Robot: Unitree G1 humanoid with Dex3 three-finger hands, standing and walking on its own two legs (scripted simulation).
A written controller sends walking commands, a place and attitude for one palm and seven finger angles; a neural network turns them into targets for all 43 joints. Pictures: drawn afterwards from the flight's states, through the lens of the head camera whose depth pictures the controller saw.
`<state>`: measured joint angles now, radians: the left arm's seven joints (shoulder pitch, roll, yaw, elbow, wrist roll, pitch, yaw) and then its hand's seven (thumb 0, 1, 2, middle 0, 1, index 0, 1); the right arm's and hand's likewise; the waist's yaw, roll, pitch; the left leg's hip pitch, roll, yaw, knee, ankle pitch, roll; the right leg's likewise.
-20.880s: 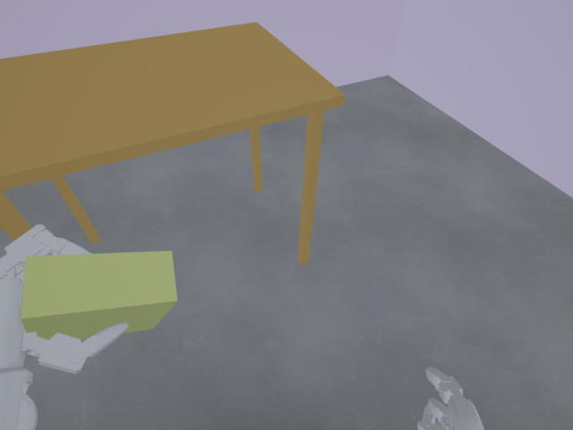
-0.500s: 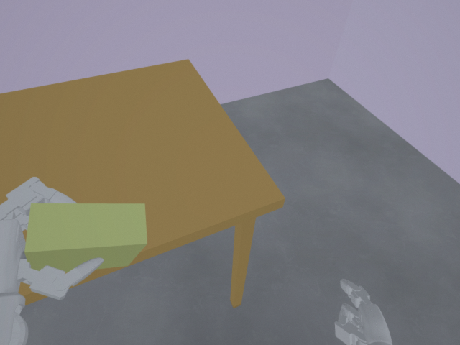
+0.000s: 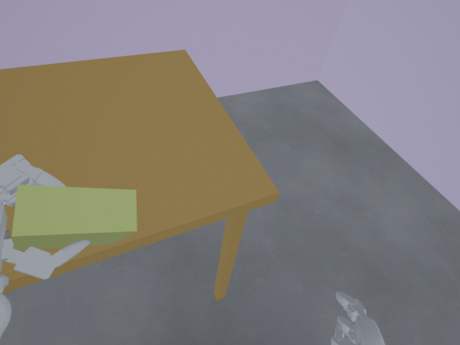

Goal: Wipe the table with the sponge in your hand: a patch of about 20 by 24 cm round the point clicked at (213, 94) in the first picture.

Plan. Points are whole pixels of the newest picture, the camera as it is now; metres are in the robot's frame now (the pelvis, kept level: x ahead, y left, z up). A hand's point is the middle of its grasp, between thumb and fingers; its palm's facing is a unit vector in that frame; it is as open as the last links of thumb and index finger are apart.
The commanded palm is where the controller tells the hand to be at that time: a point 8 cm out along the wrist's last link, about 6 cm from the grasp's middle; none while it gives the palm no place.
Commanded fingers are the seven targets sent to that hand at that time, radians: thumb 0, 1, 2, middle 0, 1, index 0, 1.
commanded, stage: come to a stop and stand still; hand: left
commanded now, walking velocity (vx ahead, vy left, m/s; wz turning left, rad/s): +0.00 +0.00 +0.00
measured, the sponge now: (92, 220) +0.24 +0.23 +0.12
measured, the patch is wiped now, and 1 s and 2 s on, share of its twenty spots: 0.00 0.00 0.00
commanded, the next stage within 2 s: look again from close up in 0.82 s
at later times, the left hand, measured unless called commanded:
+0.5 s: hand (65, 178) +0.27 +0.26 +0.17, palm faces +0.39 -0.83 -0.40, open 9.9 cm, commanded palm +0.20 +0.28 +0.18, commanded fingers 0.00 0.10 1.30 -1.20 -1.60 -1.20 -1.60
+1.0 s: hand (59, 196) +0.25 +0.26 +0.16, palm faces +0.37 -0.85 -0.37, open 9.9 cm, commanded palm +0.20 +0.29 +0.18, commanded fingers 0.00 0.10 1.30 -1.20 -1.60 -1.20 -1.60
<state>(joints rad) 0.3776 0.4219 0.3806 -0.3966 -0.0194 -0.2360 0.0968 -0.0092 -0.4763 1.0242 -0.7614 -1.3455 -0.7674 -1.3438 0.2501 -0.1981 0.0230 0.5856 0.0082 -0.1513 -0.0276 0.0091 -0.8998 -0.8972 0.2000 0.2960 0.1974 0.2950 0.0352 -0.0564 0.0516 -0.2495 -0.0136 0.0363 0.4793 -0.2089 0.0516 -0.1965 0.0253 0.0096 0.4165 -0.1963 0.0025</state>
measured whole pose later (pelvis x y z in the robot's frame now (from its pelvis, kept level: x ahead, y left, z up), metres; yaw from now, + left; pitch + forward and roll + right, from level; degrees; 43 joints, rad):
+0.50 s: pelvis +0.04 +0.00 +0.00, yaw -1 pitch +1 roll -1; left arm 0.35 0.41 0.41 -0.47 -0.03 -0.23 0.09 -0.01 -0.48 1.03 -0.77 -1.34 -0.77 -1.34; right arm 0.20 -0.20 0.03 0.58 0.01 -0.12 -0.01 0.01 -0.90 -0.90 0.20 0.30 0.20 0.30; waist 0.04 -0.03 0.07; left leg -0.25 -0.01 0.06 0.52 -0.28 0.05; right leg -0.20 0.03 0.03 0.46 -0.26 0.01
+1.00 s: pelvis +0.03 +0.01 +0.00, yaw -2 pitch +0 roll -2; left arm 0.42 0.37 0.35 -0.45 -0.04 -0.20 0.10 -0.01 -0.48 1.03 -0.76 -1.35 -0.76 -1.36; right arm 0.21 -0.19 0.03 0.57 0.01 -0.09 -0.03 0.01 -0.90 -0.90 0.20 0.30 0.20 0.30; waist 0.04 -0.02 0.01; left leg -0.22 -0.02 0.07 0.47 -0.25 0.06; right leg -0.16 0.02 0.04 0.39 -0.22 0.02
